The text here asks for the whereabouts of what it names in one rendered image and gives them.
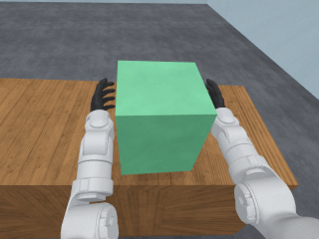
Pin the robot right hand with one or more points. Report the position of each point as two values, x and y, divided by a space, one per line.
215 94

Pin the pedestal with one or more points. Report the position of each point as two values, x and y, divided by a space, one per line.
42 124

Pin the left robot upper arm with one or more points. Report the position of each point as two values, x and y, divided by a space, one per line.
91 221

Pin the right robot upper arm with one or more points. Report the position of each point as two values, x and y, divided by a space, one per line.
267 204

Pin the robot left hand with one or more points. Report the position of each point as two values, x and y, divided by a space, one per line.
98 100

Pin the robot right forearm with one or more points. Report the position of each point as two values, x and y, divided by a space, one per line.
243 160

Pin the carton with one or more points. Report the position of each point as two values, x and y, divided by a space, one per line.
164 114

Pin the robot left forearm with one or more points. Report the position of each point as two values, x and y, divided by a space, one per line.
94 175

